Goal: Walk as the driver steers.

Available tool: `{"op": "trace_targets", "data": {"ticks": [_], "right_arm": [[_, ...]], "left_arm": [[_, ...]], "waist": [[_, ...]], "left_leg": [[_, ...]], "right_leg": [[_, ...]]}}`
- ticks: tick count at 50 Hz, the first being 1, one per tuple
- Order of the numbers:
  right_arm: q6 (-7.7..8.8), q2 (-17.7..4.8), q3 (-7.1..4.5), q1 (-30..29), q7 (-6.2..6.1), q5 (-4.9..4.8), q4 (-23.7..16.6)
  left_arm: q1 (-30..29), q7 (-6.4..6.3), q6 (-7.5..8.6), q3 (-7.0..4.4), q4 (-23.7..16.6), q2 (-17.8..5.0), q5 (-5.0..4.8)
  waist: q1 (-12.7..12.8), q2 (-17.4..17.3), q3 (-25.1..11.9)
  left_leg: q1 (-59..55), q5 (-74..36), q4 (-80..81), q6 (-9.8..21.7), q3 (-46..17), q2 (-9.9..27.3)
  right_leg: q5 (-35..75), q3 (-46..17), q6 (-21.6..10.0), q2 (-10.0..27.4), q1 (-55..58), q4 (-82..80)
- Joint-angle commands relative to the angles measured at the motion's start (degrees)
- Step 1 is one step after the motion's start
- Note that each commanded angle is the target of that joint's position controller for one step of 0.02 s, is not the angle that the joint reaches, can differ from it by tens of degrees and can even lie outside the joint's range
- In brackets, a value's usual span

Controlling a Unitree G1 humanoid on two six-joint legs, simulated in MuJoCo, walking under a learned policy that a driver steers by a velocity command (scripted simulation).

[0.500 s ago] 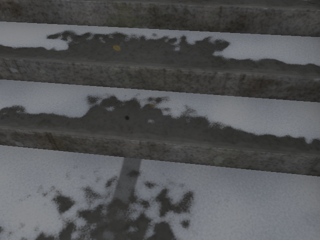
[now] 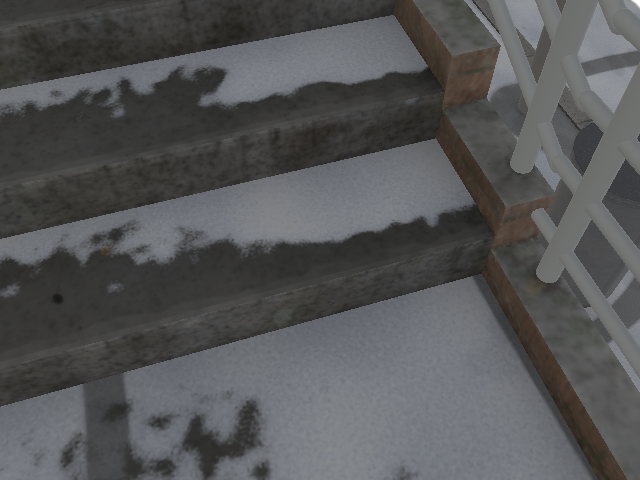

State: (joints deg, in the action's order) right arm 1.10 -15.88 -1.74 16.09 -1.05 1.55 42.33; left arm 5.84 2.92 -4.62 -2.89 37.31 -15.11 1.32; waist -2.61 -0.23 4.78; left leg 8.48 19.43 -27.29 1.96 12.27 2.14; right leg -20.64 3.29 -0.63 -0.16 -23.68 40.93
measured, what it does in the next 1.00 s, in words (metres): walks ahead, turning left: right foot, then left foot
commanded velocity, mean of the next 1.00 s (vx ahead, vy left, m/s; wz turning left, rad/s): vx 0.26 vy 0.00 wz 0.23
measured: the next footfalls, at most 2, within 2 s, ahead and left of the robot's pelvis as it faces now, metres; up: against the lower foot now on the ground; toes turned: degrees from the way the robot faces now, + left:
right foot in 0.04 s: +0.08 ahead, -0.09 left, +0.00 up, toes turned -5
left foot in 0.58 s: +0.40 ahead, +0.10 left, +0.00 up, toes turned +7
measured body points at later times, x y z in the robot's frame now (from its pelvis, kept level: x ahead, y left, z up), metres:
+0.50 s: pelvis +0.19 -0.01 +0.00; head +0.22 -0.01 +0.45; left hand +0.17 +0.25 -0.13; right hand +0.35 -0.25 -0.12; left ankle +0.34 +0.11 -0.70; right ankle +0.04 -0.09 -0.74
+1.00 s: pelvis +0.35 +0.03 +0.01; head +0.38 +0.06 +0.45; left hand +0.41 +0.32 -0.12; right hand +0.49 -0.23 -0.11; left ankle +0.36 +0.09 -0.74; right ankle +0.46 -0.11 -0.68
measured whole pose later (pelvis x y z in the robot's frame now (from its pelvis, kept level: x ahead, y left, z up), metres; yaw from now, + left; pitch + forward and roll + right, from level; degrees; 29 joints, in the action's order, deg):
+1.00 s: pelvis +0.35 +0.03 +0.01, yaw +19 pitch +1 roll -1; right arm -0.4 -16.6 -4.1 17.2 -0.6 0.8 46.2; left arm 6.4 -2.1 -1.5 -1.5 44.6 -15.8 1.4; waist -2.7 1.4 4.2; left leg 14.5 8.3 -23.0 6.0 -9.3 -9.3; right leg -16.1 -5.3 2.4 0.8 -31.6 51.4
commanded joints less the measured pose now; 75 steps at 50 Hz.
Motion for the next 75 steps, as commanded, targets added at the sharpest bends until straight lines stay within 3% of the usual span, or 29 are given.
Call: {"op": "trace_targets", "data": {"ticks": [1, 2, 3, 4, 5, 7, 9, 16, 20, 25, 27, 28, 29, 30, 31, 34, 39, 43, 45, 55, 58, 59, 60, 61, 62, 64, 66, 71, 75], "right_arm": [[0.07, -10.7, -2.99, 0.8, 0.1, -0.55, -2.6], [-0.44, -10.0, -2.78, 0.3, 0.03, -0.34, -2.6], [-0.4, -6.3, -1.53, -0.9, 0.64, -0.22, -5.2], [-0.21, -4.5, -0.89, -6.4, 1.31, 2.12, -8.9], [-0.59, -7.0, -1.92, -6.5, 2.0, 2.33, -7.8], [0.4, -6.7, -1.98, -2.7, 3.31, 0.34, -5.3], [-0.22, -5.6, -1.55, 1.0, 3.27, 0.79, -1.8], [-0.63, -3.8, -2.21, -4.8, 4.53, -0.35, -1.4], [-0.13, -2.5, -1.83, -10.7, 5.22, 0.56, -3.0], [0.71, -1.2, -1.21, -15.4, 5.43, 1.35, -5.5], [0.88, -2.3, -1.72, -8.0, 4.73, 1.61, -4.2], [1.51, -3.4, -2.2, 1.0, 4.14, 1.23, -1.6], [2.05, -6.9, -3.4, 9.3, 3.41, 2.16, 0.4], [2.24, -15.2, -5.18, 9.5, 2.71, 2.41, -0.6], [1.75, -14.6, -5.83, 12.9, 1.84, -1.26, -0.4], [0.32, -6.5, -3.61, 1.5, 1.21, -1.8, -1.3], [1.4, -7.9, -3.37, -1.1, 1.23, -0.92, -0.6], [0.51, -8.7, -3.8, -0.2, 0.84, -1.03, -0.2], [-0.57, -11.2, -4.83, 2.5, 0.55, -1.36, 1.1], [-1.93, -11.0, -4.99, 2.2, 0.18, 0.13, 1.0], [-2.67, -10.0, -4.31, -1.4, -0.09, -0.85, 1.9], [-2.76, -8.9, -3.61, -1.8, 0.0, -1.34, 1.6], [-2.49, -4.7, -2.46, 3.5, 0.14, -0.92, 0.9], [-2.86, -8.7, -3.46, 4.0, -0.63, -0.82, 1.5], [-3.03, -9.7, -3.48, 5.1, -0.79, 0.95, 3.1], [-3.26, -8.6, -3.22, 1.6, -0.05, 0.44, 4.9], [-4.01, -5.8, -2.13, -0.4, 0.67, 0.07, 5.9], [-4.26, -6.4, -1.72, -5.6, -0.94, -1.12, 6.2], [-3.22, -5.8, -1.62, -6.9, -1.57, -1.92, 6.1]], "left_arm": [[1.4, -0.07, 1.62, -1.36, -4.6, -5.4, 0.47], [6.4, -0.33, 2.64, -1.83, -3.0, -6.8, 1.3], [14.4, -1.05, 3.46, -3.68, -1.6, -12.7, 2.03], [16.9, -1.59, 4.14, -4.64, -2.3, -17.5, 0.87], [17.8, -1.43, 4.15, -3.71, -1.0, -13.4, 0.08], [12.8, -1.36, 5.16, -1.6, 0.2, -7.0, -0.54], [10.5, -2.13, 7.06, -0.66, 0.5, -5.0, -0.09], [17.4, -3.11, 9.45, -0.59, 5.6, -6.1, -0.07], [18.1, -3.24, 10.12, -0.54, 7.7, -5.7, 0.18], [18.6, -3.96, 9.83, -1.35, 10.5, -8.2, 0.16], [17.8, -4.75, 9.2, -1.38, 11.3, -9.0, 0.0], [17.4, -5.17, 8.66, -1.01, 11.8, -9.0, -0.63], [16.8, -5.31, 8.8, -0.47, 10.9, -8.3, -1.23], [20.8, -4.3, 9.12, 1.44, 7.4, -0.8, -2.29], [17.8, -4.32, 8.83, -0.19, 8.6, -7.2, -0.41], [11.1, -4.0, 8.64, 0.38, 6.9, -5.9, -0.02], [12.4, -4.64, 4.29, 0.87, 6.8, -3.9, 0.59], [6.3, -5.25, 2.52, 0.29, 5.2, -5.4, 0.66], [3.9, -4.77, 3.2, 0.22, 4.4, -5.4, 0.64], [1.1, -5.36, 5.04, 0.25, 4.6, -7.1, -1.12], [6.3, -5.95, 5.6, 0.5, 6.8, -7.5, -1.83], [7.3, -6.53, 6.01, 0.37, 7.5, -8.6, -1.08], [4.4, -7.08, 6.11, 0.08, 6.5, -12.7, -0.09], [4.1, -6.68, 5.28, -0.01, 6.4, -13.5, -0.41], [6.0, -5.93, 5.23, -0.17, 7.1, -12.0, -0.6], [2.5, -5.17, 5.16, 1.08, 7.2, -7.3, -0.42], [1.6, -5.13, 5.71, 2.38, 8.4, -4.9, -0.2], [9.8, -4.36, 5.09, -0.29, 14.0, -12.4, -0.39], [8.6, -4.35, 4.73, -1.03, 15.2, -10.6, -0.77]], "waist": [[1.9, -5.7, -6.9], [4.4, -1.9, -8.7], [8.0, 11.3, -13.3], [9.5, 15.8, -9.6], [9.8, 8.1, -6.5], [4.5, 4.0, -1.9], [2.9, 7.2, -2.5], [4.5, 5.7, 0.9], [5.5, 5.1, 3.6], [5.8, 3.9, 3.4], [2.2, 6.2, -3.0], [-1.3, 5.9, -9.5], [-5.3, 3.3, -15.3], [-1.5, -14.2, -22.8], [-5.0, -6.0, -31.4], [1.0, 1.6, -10.7], [4.4, -1.8, -9.4], [2.6, -4.8, -8.7], [1.8, -3.3, -7.8], [-0.4, -7.6, -7.3], [3.4, -6.2, -6.5], [3.3, -4.8, -6.9], [-1.0, 8.8, -8.0], [0.5, 12.0, -7.9], [0.6, 9.1, -7.7], [0.3, 5.7, -4.3], [0.9, 8.9, -4.9], [3.9, 11.7, -5.4], [3.3, 9.5, -6.7]], "left_leg": [[-0.6, -13.5, 2.2, 6.7, -9.0, 14.2], [4.5, -13.6, -6.3, 4.8, -6.3, 12.0], [19.4, -6.6, -25.5, 0.6, -0.1, 5.6], [38.8, 17.3, -35.4, -1.5, -5.8, -4.0], [39.0, 14.3, -39.3, -1.4, -12.8, 0.4], [32.1, 3.3, -33.1, -1.0, -12.9, 3.3], [26.6, -3.1, -32.4, -1.2, -10.7, 3.3], [32.9, -10.9, -29.1, -0.7, -15.7, -0.2], [33.6, -14.9, -20.3, -0.6, -13.7, -0.3], [26.3, -9.9, -8.0, 1.7, -5.8, -2.4], [17.1, -7.6, -5.5, 4.2, -4.1, -6.6], [6.9, -12.0, 0.3, 5.6, -5.2, -8.4], [-8.3, -17.7, 1.5, 8.5, -11.9, -2.7], [-27.9, -45.4, -2.1, 18.9, -39.9, 18.7], [-28.0, -54.7, 1.1, 22.6, -47.5, 19.6], [-8.5, -49.4, 6.5, 15.8, -31.4, 11.7], [2.6, -54.0, 8.2, 12.6, -25.1, 5.9], [3.0, -34.8, 9.5, 8.7, -29.9, 4.6], [1.5, -31.8, 9.6, 9.0, -32.6, 5.0], [-3.9, -39.4, 3.3, 8.8, -41.4, 4.6], [-0.1, -35.5, 0.7, 5.3, -41.5, 1.8], [3.2, -26.4, -2.7, 2.8, -38.7, -1.0], [8.0, -1.7, -12.6, 0.3, -29.7, -7.2], [11.9, 18.1, -21.8, -0.9, -21.0, -14.2], [11.5, 17.9, -30.1, -1.1, -21.6, -11.2], [10.6, 11.0, -31.4, -2.1, -23.4, -9.6], [8.5, 7.9, -25.8, -3.5, -22.3, -9.0], [10.7, 8.4, -12.7, -4.4, -15.4, -7.8], [9.3, 7.7, -11.3, -2.2, -16.3, -7.9]], "right_leg": [[-1.8, 2.5, -3.4, -2.3, 8.8, -10.8], [-2.0, 1.3, -5.5, -3.4, 17.8, -15.6], [-12.8, -18.8, -10.5, 8.9, 31.6, -22.0], [-19.6, -46.9, -17.1, 21.8, 33.5, -31.1], [-12.2, -39.4, -18.4, 21.8, 30.4, -29.3], [-2.9, -26.0, -14.6, 15.3, 22.1, -31.1], [12.3, -17.5, -12.0, 11.1, 21.0, -32.3], [19.8, -6.8, -9.0, 11.7, 24.1, -35.2], [21.1, -2.9, -9.0, 12.5, 24.6, -35.8], [47.7, 2.5, -7.3, 13.4, 26.3, -27.1], [68.4, 3.8, -5.6, 13.0, 28.2, -13.8], [64.4, 5.0, -4.5, 11.1, 27.2, -2.3], [46.2, 5.9, -3.0, 8.1, 16.1, 12.9], [-10.9, 6.0, -0.1, -2.6, -8.1, 36.8], [-11.4, -5.4, -0.7, -3.8, -7.5, 43.8], [-1.2, -6.5, 0.1, 3.4, -10.5, 35.7], [0.4, -4.8, 3.5, 1.9, -3.4, 25.6], [4.8, -5.9, 4.6, 2.0, -6.8, 18.3], [4.8, -6.9, 3.8, 1.4, -9.1, 15.3], [0.8, -9.0, 0.4, -3.0, -1.1, -0.4], [7.3, -8.2, 0.5, -2.7, 12.2, -17.0], [13.5, -11.4, -0.4, 1.3, 17.4, -23.0], [28.2, -25.0, -4.2, 15.6, 21.4, -25.4], [42.4, -32.1, -13.4, 22.8, 17.0, -24.1], [43.6, -30.7, -15.9, 23.4, 15.7, -22.9], [34.8, -20.6, -11.4, 14.2, 12.8, -22.9], [36.4, -16.7, -8.7, 9.8, 14.6, -22.6], [42.3, -23.8, -9.2, 9.3, 23.6, -19.8], [36.9, -28.6, -10.7, 10.0, 22.4, -21.3]]}}
Velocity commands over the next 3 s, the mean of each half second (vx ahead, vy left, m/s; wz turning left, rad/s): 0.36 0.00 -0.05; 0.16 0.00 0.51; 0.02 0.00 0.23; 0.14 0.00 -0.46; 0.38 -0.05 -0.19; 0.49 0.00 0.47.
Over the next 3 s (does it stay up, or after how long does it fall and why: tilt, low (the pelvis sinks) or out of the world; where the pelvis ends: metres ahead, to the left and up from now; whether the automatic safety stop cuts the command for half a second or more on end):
stays up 0.79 0.04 0.03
